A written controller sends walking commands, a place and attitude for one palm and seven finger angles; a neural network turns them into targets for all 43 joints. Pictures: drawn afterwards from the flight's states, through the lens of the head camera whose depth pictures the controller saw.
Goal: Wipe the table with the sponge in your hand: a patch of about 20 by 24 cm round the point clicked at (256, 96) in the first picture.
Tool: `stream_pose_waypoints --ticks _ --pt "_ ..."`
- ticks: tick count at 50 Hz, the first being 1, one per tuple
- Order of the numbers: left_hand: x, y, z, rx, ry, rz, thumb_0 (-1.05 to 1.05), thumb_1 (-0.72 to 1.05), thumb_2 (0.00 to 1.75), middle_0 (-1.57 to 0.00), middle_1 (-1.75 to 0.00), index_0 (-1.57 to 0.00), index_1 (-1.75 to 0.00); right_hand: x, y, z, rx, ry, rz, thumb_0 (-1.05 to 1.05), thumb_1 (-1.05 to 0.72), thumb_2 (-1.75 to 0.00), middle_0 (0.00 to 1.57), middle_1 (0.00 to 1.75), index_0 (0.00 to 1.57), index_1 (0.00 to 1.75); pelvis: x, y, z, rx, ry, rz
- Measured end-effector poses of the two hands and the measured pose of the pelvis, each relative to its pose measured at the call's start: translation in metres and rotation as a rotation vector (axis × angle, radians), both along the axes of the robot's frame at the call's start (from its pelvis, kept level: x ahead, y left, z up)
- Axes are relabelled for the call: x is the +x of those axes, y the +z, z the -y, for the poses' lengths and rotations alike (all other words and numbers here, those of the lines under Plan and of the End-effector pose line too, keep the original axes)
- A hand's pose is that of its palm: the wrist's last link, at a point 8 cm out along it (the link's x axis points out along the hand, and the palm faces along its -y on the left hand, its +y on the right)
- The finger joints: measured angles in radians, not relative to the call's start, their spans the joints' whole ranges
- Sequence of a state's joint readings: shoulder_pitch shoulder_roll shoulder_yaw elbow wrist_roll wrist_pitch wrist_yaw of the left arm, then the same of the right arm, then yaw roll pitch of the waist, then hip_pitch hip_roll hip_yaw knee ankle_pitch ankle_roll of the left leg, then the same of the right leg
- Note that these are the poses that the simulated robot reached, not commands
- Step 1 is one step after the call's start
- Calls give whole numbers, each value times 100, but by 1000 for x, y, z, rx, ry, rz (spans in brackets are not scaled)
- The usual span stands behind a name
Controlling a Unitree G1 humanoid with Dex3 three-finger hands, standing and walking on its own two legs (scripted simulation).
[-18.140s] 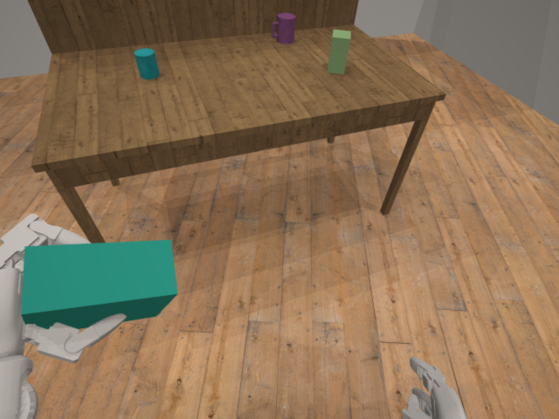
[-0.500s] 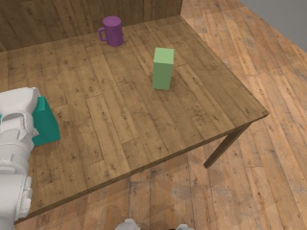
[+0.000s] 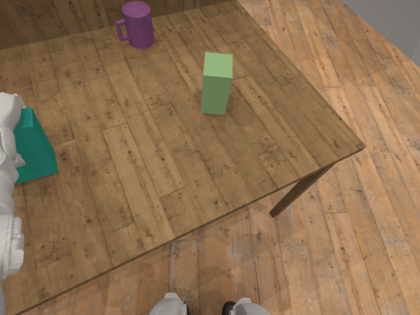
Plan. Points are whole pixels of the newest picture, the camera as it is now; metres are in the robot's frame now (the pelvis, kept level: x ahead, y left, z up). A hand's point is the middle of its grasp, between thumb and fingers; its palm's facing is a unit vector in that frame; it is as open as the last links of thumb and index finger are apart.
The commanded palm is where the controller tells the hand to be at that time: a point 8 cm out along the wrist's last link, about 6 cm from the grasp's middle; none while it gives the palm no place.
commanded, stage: slide across to the middle lane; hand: left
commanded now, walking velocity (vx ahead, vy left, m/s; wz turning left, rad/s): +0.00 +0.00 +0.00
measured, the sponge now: (19, 156) +0.42 +0.39 -0.03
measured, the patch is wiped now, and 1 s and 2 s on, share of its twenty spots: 0.25 0.25 0.55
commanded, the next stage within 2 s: wipe back along the middle lane in 0.56 s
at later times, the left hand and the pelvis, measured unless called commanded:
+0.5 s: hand (39, 127) +0.45 +0.33 +0.03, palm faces -0.15 -0.01 -0.99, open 10.3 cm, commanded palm +0.44 +0.30 +0.08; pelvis +0.02 +0.00 +0.02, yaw +1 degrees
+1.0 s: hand (56, 137) +0.43 +0.30 +0.03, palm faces -0.12 +0.00 -0.99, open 10.3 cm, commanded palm +0.41 +0.27 +0.06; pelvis +0.02 -0.01 +0.02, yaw +1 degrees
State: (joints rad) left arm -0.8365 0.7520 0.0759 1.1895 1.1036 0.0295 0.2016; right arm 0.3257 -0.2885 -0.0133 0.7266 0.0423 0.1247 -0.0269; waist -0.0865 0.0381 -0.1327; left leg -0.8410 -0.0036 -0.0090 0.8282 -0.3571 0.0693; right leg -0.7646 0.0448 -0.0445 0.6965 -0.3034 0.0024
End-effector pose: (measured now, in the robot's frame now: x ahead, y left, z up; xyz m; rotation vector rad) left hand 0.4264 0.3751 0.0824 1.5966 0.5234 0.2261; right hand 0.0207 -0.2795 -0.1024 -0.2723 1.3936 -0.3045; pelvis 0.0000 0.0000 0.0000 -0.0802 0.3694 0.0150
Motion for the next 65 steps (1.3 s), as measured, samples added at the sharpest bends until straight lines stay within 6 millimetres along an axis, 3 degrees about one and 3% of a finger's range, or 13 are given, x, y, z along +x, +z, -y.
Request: stream_pose_waypoints --ticks 8,25,31,39,48,65 --pt "1 2 6 -6 -22 31 1 -53 102 -71 -132 -74 -132 5 0 -9 22 -15 -19 0 -91 -90 20 30 20 30 11 6 -4 -1 9 18" --pt "15 3 53 -36 -41 47 0 -52 103 -71 -132 -74 -132 68 1 -19 83 35 118 0 -91 -90 21 30 20 30 23 15 -1 17 9 52" --pt "13 2 62 -19 -29 52 0 -52 103 -70 -132 -74 -132 69 1 -10 85 36 114 0 -91 -90 21 30 20 30 24 16 5 21 12 54" --pt "12 2 76 -14 -28 52 0 -52 103 -70 -132 -73 -132 54 1 2 74 14 83 0 -91 -90 20 30 20 30 22 17 12 26 10 60" --pt "-2 0 86 -26 -33 75 1 -51 103 -70 -132 -73 -132 47 2 6 84 -6 90 0 -91 -90 20 30 20 30 21 19 15 32 -1 79" --pt "-29 -5 99 -27 -34 112 1 -51 103 -69 -133 -72 -133 94 4 -12 125 58 214 0 -91 -90 20 30 20 30 17 19 12 38 6 110"
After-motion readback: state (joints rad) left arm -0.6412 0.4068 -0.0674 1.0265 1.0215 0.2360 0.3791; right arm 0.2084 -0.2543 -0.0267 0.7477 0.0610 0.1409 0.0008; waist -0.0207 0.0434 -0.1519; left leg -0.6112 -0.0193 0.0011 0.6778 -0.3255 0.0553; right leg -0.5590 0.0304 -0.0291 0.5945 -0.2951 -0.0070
